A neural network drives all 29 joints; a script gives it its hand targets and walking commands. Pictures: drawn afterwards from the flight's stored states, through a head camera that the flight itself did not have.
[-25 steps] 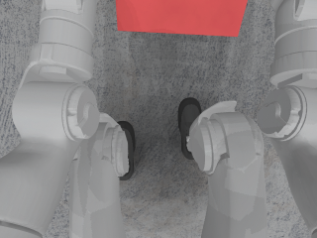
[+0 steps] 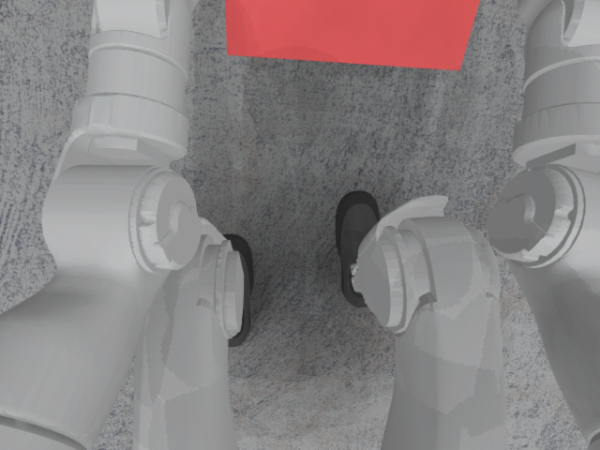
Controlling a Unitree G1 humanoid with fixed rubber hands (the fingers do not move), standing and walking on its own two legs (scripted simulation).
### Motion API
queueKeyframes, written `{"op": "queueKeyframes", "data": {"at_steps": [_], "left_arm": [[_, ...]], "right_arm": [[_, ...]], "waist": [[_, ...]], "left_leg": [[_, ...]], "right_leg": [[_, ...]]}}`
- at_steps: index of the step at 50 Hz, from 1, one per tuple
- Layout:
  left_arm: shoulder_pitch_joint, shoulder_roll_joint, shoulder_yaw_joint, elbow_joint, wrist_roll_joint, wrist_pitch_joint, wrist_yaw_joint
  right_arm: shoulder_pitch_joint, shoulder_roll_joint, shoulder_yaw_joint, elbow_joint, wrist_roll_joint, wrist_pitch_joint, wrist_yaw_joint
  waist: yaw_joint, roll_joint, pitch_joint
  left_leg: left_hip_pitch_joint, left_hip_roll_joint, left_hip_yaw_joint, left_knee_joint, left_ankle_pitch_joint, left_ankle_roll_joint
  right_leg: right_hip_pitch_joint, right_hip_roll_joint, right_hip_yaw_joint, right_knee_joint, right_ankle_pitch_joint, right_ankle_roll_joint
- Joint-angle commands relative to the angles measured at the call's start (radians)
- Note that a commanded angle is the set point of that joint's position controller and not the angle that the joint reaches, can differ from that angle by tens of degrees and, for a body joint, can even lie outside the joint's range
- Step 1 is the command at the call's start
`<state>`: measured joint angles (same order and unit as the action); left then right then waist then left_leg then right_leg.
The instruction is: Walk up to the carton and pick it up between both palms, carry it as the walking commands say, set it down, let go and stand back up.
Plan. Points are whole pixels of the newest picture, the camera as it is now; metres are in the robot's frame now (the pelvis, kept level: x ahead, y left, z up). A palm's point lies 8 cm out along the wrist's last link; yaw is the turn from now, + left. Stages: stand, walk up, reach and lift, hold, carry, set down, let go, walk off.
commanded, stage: set down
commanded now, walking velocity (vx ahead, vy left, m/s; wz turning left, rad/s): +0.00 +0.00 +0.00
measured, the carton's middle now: out of the picture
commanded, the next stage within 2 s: none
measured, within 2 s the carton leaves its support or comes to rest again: rests again in 0.88 s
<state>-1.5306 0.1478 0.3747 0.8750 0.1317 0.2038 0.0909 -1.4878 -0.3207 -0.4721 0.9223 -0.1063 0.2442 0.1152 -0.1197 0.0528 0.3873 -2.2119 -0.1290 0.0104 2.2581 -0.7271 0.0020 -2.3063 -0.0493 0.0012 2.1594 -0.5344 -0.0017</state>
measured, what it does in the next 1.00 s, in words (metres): stands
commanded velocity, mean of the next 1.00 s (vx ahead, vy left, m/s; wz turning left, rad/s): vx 0.00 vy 0.00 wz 0.00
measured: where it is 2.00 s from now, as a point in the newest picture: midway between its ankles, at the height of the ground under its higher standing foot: (295, 287)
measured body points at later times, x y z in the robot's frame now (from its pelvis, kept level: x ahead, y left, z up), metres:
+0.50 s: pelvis +0.01 +0.00 +0.00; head +0.39 -0.03 +0.22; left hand +0.60 +0.05 -0.18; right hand +0.55 -0.26 -0.17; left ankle +0.07 +0.10 -0.34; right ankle +0.12 -0.13 -0.34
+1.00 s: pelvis -0.01 -0.01 +0.00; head +0.38 -0.03 +0.21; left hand +0.57 +0.07 -0.20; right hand +0.52 -0.28 -0.20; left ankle +0.07 +0.10 -0.34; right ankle +0.12 -0.13 -0.34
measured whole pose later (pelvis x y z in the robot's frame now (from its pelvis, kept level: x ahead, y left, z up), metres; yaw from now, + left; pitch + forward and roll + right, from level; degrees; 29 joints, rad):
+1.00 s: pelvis -0.01 -0.01 +0.00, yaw +0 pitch +35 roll +0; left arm -1.55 0.29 0.05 1.05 -0.10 0.13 0.14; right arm -1.51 -0.41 -0.34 1.16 0.08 0.05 -0.03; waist -0.10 0.03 0.49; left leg -2.17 -0.13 -0.01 2.27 -0.71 -0.03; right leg -2.27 -0.05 -0.01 2.16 -0.51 -0.02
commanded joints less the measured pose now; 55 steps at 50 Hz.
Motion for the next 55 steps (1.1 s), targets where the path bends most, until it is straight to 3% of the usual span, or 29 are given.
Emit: {"op": "queueKeyframes", "data": {"at_steps": [1, 20, 29, 38, 42, 44, 46, 51, 53, 55], "left_arm": [[-0.21, -0.833, -0.341, 0.148, -0.037, 0.061, -0.23], [-0.166, -0.796, -0.324, 0.163, -0.008, 0.056, -0.23], [-0.148, -0.656, -0.306, 0.155, -0.004, 0.037, -0.198], [-0.13, -0.373, -0.264, 0.167, -0.028, -0.003, -0.129], [-0.139, -0.064, -0.242, 0.124, -0.077, -0.044, -0.042], [-0.183, 0.117, -0.248, 0.081, -0.131, -0.075, 0.014], [-0.275, 0.199, -0.288, 0.042, -0.197, -0.095, 0.048], [-0.41, 0.282, -0.377, 0.07, -0.299, -0.097, 0.065], [-0.426, 0.289, -0.387, 0.112, -0.316, -0.088, 0.054], [-0.426, 0.286, -0.387, 0.148, -0.324, -0.083, 0.037]], "right_arm": [[-0.222, 0.817, 0.286, 0.07, 0.045, 0.026, 0.205], [-0.173, 0.778, 0.241, 0.096, 0.019, 0.018, 0.201], [-0.153, 0.628, 0.18, 0.12, 0.005, -0.01, 0.162], [-0.11, 0.34, 0.1, 0.163, -0.002, -0.072, 0.068], [-0.082, 0.028, 0.047, 0.165, 0.012, -0.133, -0.036], [-0.124, -0.143, 0.047, 0.126, 0.057, -0.18, -0.103], [-0.229, -0.209, 0.086, 0.097, 0.13, -0.215, -0.142], [-0.362, -0.27, 0.191, 0.166, 0.281, -0.219, -0.16], [-0.382, -0.288, 0.209, 0.203, 0.302, -0.214, -0.16], [-0.371, -0.299, 0.212, 0.247, 0.294, -0.211, -0.157]], "waist": [[-0.052, 0.115, -0.809], [-0.052, 0.131, -0.78], [-0.062, 0.126, -0.806], [-0.075, 0.1, -0.87], [-0.084, 0.072, -0.943], [-0.092, 0.056, -1.018], [-0.088, 0.04, -1.098], [-0.059, 0.054, -1.152], [-0.054, 0.055, -1.121], [-0.069, 0.049, -1.075]], "left_leg": [[0.293, -0.046, -0.004, -0.238, 0.324, -0.004], [0.297, -0.041, -0.011, -0.217, 0.355, -0.009], [0.317, -0.031, -0.012, -0.212, 0.362, -0.025], [0.341, -0.018, -0.01, -0.213, 0.362, -0.046], [0.356, -0.007, -0.008, -0.216, 0.384, -0.059], [0.369, 0.0, -0.011, -0.209, 0.421, -0.063], [0.376, 0.009, -0.016, -0.196, 0.446, -0.061], [0.41, 0.038, -0.021, -0.195, 0.388, -0.047], [0.374, 0.047, -0.019, -0.2, 0.331, -0.043], [0.334, 0.054, -0.017, -0.203, 0.293, -0.044]], "right_leg": [[0.565, 0.119, -0.034, -0.085, 0.332, -0.016], [0.539, 0.122, -0.032, -0.067, 0.342, -0.012], [0.562, 0.11, -0.04, -0.064, 0.344, -0.003], [0.638, 0.094, -0.044, -0.071, 0.366, 0.008], [0.707, 0.082, -0.039, -0.076, 0.42, 0.011], [0.762, 0.075, -0.031, -0.067, 0.488, 0.01], [0.809, 0.073, -0.019, -0.05, 0.546, 0.006], [0.817, 0.058, -0.001, -0.056, 0.492, -0.005], [0.813, 0.048, 0.006, -0.065, 0.45, -0.011], [0.809, 0.037, 0.009, -0.075, 0.432, -0.013]]}}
